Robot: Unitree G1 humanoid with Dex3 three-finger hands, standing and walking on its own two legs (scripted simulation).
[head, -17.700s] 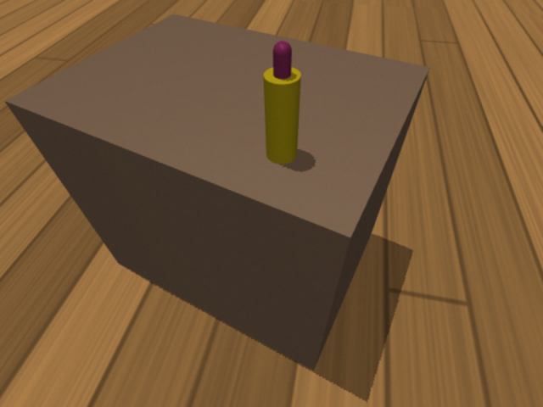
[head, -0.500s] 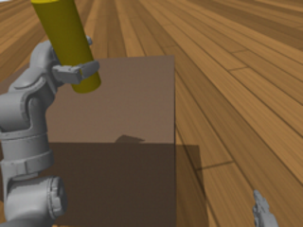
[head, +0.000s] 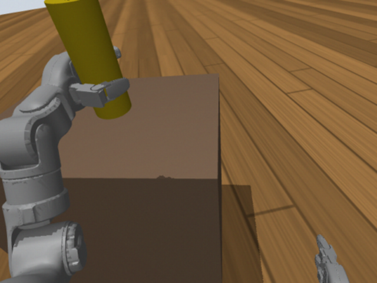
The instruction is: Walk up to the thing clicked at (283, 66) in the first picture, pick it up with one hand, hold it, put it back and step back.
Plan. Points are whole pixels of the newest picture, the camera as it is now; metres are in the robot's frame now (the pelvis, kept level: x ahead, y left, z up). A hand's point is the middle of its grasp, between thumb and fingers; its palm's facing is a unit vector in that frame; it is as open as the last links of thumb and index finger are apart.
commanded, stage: hold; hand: left
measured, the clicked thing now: (89, 44) +0.33 +0.15 +0.40
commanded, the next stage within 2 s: crouch in 1.92 s
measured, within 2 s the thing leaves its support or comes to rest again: neither
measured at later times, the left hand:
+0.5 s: hand (100, 93) +0.32 +0.16 +0.32, palm faces +0.07 -1.00 -0.02, open 9.0 cm
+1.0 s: hand (101, 87) +0.33 +0.16 +0.33, palm faces +0.06 -1.00 -0.03, open 9.0 cm
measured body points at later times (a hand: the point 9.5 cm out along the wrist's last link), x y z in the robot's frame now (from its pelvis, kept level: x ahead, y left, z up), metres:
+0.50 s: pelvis -0.02 +0.00 +0.00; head -0.08 -0.04 +0.44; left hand +0.31 +0.21 +0.33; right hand +0.16 -0.26 -0.05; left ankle +0.03 +0.13 -0.72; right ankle +0.02 -0.15 -0.72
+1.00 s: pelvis -0.02 +0.00 +0.00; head -0.07 -0.04 +0.44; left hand +0.32 +0.21 +0.33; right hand +0.16 -0.25 -0.05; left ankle +0.03 +0.13 -0.72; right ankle +0.02 -0.15 -0.72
